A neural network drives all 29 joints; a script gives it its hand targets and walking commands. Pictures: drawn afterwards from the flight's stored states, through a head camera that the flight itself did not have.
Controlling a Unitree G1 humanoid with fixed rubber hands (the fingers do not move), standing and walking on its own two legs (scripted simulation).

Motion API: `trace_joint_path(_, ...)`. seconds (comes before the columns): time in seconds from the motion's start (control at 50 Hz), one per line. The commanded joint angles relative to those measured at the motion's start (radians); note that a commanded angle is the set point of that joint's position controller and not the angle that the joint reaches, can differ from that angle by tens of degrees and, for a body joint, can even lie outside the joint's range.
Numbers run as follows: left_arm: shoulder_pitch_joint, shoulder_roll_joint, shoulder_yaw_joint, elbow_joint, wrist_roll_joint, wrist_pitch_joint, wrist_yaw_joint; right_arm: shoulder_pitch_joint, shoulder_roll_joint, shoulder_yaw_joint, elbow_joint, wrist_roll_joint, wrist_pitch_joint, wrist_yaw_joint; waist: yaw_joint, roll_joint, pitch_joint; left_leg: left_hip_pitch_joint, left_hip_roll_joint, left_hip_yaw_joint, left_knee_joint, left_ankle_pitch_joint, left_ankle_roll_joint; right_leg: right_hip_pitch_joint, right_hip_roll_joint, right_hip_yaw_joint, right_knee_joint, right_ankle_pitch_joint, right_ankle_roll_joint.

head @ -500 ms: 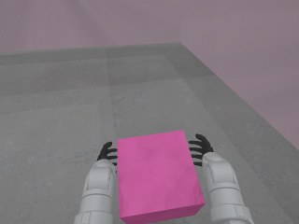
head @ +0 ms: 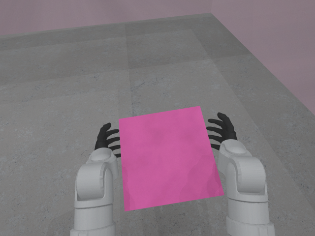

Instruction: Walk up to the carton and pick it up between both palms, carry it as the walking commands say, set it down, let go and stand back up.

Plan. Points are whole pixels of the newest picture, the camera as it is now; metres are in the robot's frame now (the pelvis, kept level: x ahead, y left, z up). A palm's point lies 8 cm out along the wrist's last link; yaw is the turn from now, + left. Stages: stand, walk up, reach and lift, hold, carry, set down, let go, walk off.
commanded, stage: carry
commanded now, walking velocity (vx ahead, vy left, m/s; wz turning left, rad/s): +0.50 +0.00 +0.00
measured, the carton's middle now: (167, 160) +0.32 -0.01 +0.01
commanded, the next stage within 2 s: none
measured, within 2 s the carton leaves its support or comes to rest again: neither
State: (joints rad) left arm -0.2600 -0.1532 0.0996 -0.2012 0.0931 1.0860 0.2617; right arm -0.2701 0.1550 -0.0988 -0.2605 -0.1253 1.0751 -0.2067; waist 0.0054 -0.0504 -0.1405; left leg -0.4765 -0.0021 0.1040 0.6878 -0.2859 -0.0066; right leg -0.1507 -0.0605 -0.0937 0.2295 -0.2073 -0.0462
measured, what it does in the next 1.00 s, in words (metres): walks ahead: left foot, then right foot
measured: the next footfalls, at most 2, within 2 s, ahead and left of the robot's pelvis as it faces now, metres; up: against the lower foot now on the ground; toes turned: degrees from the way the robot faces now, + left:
left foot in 0.14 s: +0.11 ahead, +0.12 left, +0.00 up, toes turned +8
right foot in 0.48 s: +0.45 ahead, -0.12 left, +0.00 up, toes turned -9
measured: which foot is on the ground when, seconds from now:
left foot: up 0.00-0.12, down 0.14-0.50, up 0.52-0.94, down 0.96-1.00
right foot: down 0.00-0.16, up 0.18-0.46, down 0.48-1.00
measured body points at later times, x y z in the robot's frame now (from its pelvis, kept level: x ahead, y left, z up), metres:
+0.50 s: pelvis +0.28 -0.03 -0.05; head +0.26 -0.04 +0.40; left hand +0.55 +0.12 +0.05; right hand +0.56 -0.17 +0.07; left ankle +0.08 +0.11 -0.75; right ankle +0.41 -0.11 -0.76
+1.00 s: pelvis +0.56 +0.00 -0.02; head +0.55 -0.01 +0.43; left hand +0.83 +0.15 +0.07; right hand +0.84 -0.15 +0.09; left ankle +0.61 +0.10 -0.76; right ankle +0.42 -0.11 -0.75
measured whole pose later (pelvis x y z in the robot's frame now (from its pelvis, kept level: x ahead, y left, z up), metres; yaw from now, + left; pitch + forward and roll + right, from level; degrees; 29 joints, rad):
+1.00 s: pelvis +0.56 +0.00 -0.02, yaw +2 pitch +4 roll +2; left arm -0.15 -0.13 0.04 -0.38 0.09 1.25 0.22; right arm -0.14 0.13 -0.02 -0.47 -0.11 1.23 -0.24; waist 0.00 -0.03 -0.13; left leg -0.35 0.01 0.21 0.42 -0.11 0.03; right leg -0.08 -0.11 -0.17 0.52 -0.37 0.03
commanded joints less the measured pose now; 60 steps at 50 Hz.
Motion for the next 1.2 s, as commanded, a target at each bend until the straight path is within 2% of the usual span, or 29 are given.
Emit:
trace_joint_path(0.0,-0.374,-0.928,-0.575,-0.243,-0.391,0.052,-0.297,-0.294,1.002,0.607,-0.110,0.358,0.076,0.195,0.040,-0.170,-0.255,-0.088,-0.056,0.096,-0.214,-0.039,-0.003,0.395,-0.190,0.154,0.087,0.439,-0.080)
trace_joint_path(0.04,-0.342,-0.915,-0.572,-0.244,-0.390,0.086,-0.284,-0.274,0.979,0.595,-0.142,0.356,0.107,0.179,0.023,-0.173,-0.283,0.081,-0.046,0.107,-0.305,0.046,0.012,0.328,-0.181,0.081,0.188,0.558,-0.044)
trace_joint_path(0.08,-0.329,-0.897,-0.578,-0.247,-0.390,0.111,-0.273,-0.224,0.945,0.572,-0.136,0.350,0.132,0.173,-0.011,-0.085,-0.380,0.508,0.018,0.024,-0.347,0.075,0.056,0.041,-0.133,0.000,0.416,0.570,0.027)
trace_joint_path(0.1,-0.345,-0.891,-0.583,-0.264,-0.395,0.122,-0.269,-0.215,0.923,0.561,-0.139,0.344,0.138,0.170,-0.022,0.063,-0.379,0.717,0.131,-0.152,-0.312,0.177,0.095,-0.227,-0.084,-0.046,0.584,0.439,0.056)
trace_joint_path(0.12,-0.362,-0.894,-0.583,-0.273,-0.397,0.133,-0.267,-0.220,0.904,0.551,-0.142,0.335,0.142,0.166,-0.023,0.269,-0.323,0.898,0.278,-0.372,-0.307,0.478,0.157,-0.554,0.005,-0.043,0.740,-0.066,0.056)
trace_joint_path(0.14,-0.371,-0.894,-0.578,-0.255,-0.397,0.138,-0.265,-0.231,0.901,0.552,-0.148,0.326,0.142,0.166,-0.017,0.283,-0.256,0.930,0.355,-0.421,-0.296,0.711,0.190,-0.701,0.028,0.013,0.798,-0.323,0.033)
trace_joint_path(0.16,-0.388,-0.910,-0.596,-0.261,-0.411,0.137,-0.264,-0.241,0.913,0.552,-0.162,0.332,0.141,0.171,-0.024,0.204,-0.250,0.905,0.383,-0.405,-0.300,0.646,0.215,-0.721,-0.009,0.062,0.798,-0.335,0.031)
trace_joint_path(0.18,-0.442,-0.926,-0.625,-0.303,-0.437,0.139,-0.272,-0.254,0.940,0.552,-0.162,0.333,0.139,0.171,-0.035,0.170,-0.207,0.788,0.400,-0.420,-0.357,0.412,0.235,-0.715,-0.026,0.061,0.757,-0.351,0.041)
trace_joint_path(0.22,-0.508,-0.982,-0.654,-0.369,-0.464,0.132,-0.279,-0.285,0.991,0.571,-0.196,0.352,0.134,0.174,-0.030,0.124,-0.096,0.553,0.365,-0.360,-0.485,0.156,0.216,-0.625,-0.023,0.032,0.700,-0.282,0.043)
trace_joint_path(0.26,-0.503,-1.015,-0.643,-0.377,-0.456,0.120,-0.274,-0.345,1.009,0.594,-0.231,0.388,0.131,0.185,-0.025,0.155,-0.086,0.454,0.318,-0.223,-0.524,0.024,0.174,-0.515,-0.019,-0.003,0.564,-0.177,0.056)
trace_joint_path(0.34,-0.418,-1.015,-0.632,-0.392,-0.424,0.103,-0.259,-0.326,0.994,0.637,-0.298,0.427,0.118,0.204,-0.019,0.220,-0.132,0.376,0.261,-0.072,-0.498,0.116,0.121,-0.301,0.041,-0.093,0.399,0.051,0.051)
trace_joint_path(0.42,-0.358,-0.981,-0.624,-0.369,-0.414,0.112,-0.253,-0.250,0.947,0.640,-0.277,0.412,0.133,0.201,0.009,0.141,-0.207,0.293,0.189,0.076,-0.241,0.417,0.049,0.054,0.078,-0.148,0.245,0.115,0.010)
trace_joint_path(0.44,-0.312,-0.964,-0.618,-0.348,-0.408,0.119,-0.251,-0.227,0.916,0.632,-0.260,0.400,0.142,0.198,0.036,0.106,-0.281,0.186,0.158,0.116,-0.041,0.451,0.010,0.262,0.023,-0.063,0.235,0.053,-0.027)
trace_joint_path(0.46,-0.290,-0.925,-0.613,-0.334,-0.396,0.124,-0.250,-0.211,0.895,0.631,-0.253,0.394,0.151,0.195,0.046,-0.088,-0.347,-0.019,0.071,0.123,0.280,0.227,-0.039,0.427,-0.221,0.333,0.146,-0.011,-0.122)
trace_joint_path(0.48,-0.275,-0.903,-0.604,-0.289,-0.382,0.131,-0.247,-0.205,0.884,0.639,-0.222,0.386,0.163,0.197,0.024,-0.240,-0.307,-0.226,-0.018,0.063,0.440,-0.223,-0.041,0.498,-0.380,0.618,0.038,0.097,-0.212)
trace_joint_path(0.52,-0.285,-0.929,-0.596,-0.275,-0.390,0.130,-0.257,-0.201,0.905,0.627,-0.182,0.384,0.163,0.203,0.020,-0.070,-0.316,-0.269,0.056,-0.068,0.574,-0.172,-0.010,0.430,-0.380,0.513,0.054,0.268,-0.211)
trace_joint_path(0.56,-0.315,-1.019,-0.618,-0.300,-0.411,0.112,-0.277,-0.220,1.005,0.645,-0.180,0.400,0.147,0.224,0.017,0.004,-0.290,-0.177,0.130,-0.101,0.401,-0.077,-0.006,0.275,-0.318,0.336,-0.003,0.146,-0.126)
trace_joint_path(0.6,-0.372,-1.078,-0.644,-0.375,-0.434,0.079,-0.296,-0.260,1.089,0.671,-0.229,0.424,0.112,0.236,0.021,-0.035,-0.285,-0.122,0.106,-0.037,0.258,-0.040,-0.021,0.230,-0.266,0.197,-0.029,0.268,-0.074)
trace_joint_path(0.68,-0.437,-1.052,-0.666,-0.480,-0.478,0.053,-0.313,-0.261,1.105,0.666,-0.289,0.398,0.075,0.215,0.019,-0.084,-0.273,-0.082,0.083,0.008,0.060,0.047,-0.020,0.243,-0.273,0.061,-0.067,0.306,-0.084)
trace_joint_path(0.88,-0.294,-0.930,-0.638,-0.371,-0.423,0.121,-0.317,-0.182,0.976,0.662,-0.252,0.363,0.136,0.197,0.033,-0.145,-0.173,0.033,0.004,0.098,-0.232,0.259,-0.007,0.306,-0.215,-0.060,0.195,0.852,-0.007)
trace_joint_path(0.92,-0.279,-0.917,-0.636,-0.361,-0.410,0.136,-0.308,-0.170,0.961,0.665,-0.235,0.366,0.156,0.204,0.021,-0.116,-0.203,0.205,0.021,0.108,-0.369,0.431,-0.008,0.259,-0.183,-0.089,0.332,0.867,0.045)
trace_joint_path(0.94,-0.282,-0.913,-0.633,-0.361,-0.405,0.142,-0.303,-0.181,0.952,0.668,-0.237,0.369,0.164,0.207,0.017,-0.053,-0.260,0.372,0.064,0.081,-0.308,0.692,0.005,0.146,-0.150,-0.094,0.432,0.770,0.068)
trace_joint_path(0.96,-0.280,-0.902,-0.627,-0.359,-0.398,0.148,-0.298,-0.187,0.945,0.670,-0.237,0.370,0.169,0.209,0.004,0.073,-0.320,0.601,0.195,-0.038,-0.182,1.119,0.057,-0.078,-0.116,-0.088,0.571,0.461,0.093)
trace_joint_path(0.98,-0.294,-0.913,-0.620,-0.357,-0.389,0.153,-0.293,-0.201,0.953,0.674,-0.232,0.372,0.170,0.212,-0.004,0.261,-0.279,0.762,0.299,-0.171,-0.166,1.442,0.143,-0.349,-0.007,-0.083,0.740,-0.246,0.093)
trace_joint_path(1.0,-0.306,-0.924,-0.632,-0.371,-0.390,0.152,-0.289,-0.209,0.969,0.670,-0.234,0.380,0.166,0.221,-0.006,0.315,-0.250,0.771,0.318,-0.150,-0.195,1.424,0.188,-0.408,0.013,-0.027,0.728,-0.405,0.080)
trace_joint_path(1.04,-0.344,-0.976,-0.667,-0.382,-0.415,0.149,-0.288,-0.192,0.998,0.653,-0.232,0.373,0.161,0.227,-0.012,0.248,-0.182,0.720,0.300,-0.163,-0.232,1.266,0.167,-0.486,-0.004,-0.004,0.620,-0.428,0.064)
trace_joint_path(1.08,-0.411,-1.026,-0.694,-0.434,-0.452,0.137,-0.290,-0.206,1.042,0.631,-0.250,0.373,0.150,0.232,-0.007,0.231,-0.215,0.578,0.238,-0.077,-0.268,1.031,0.151,-0.339,0.023,-0.045,0.524,-0.308,0.066)
trace_joint_path(1.14,-0.382,-1.059,-0.691,-0.476,-0.457,0.112,-0.290,-0.226,1.066,0.662,-0.320,0.405,0.128,0.238,0.001,0.198,-0.320,0.584,0.185,0.028,-0.218,0.897,0.133,-0.200,0.028,-0.087,0.313,-0.063,0.071)
trace_joint_path(1.18,-0.376,-1.075,-0.677,-0.481,-0.452,0.103,-0.293,-0.232,1.060,0.686,-0.349,0.416,0.120,0.238,0.010,0.121,-0.378,0.446,0.139,0.081,-0.134,0.636,0.080,0.024,-0.058,-0.055,0.158,0.252,0.043)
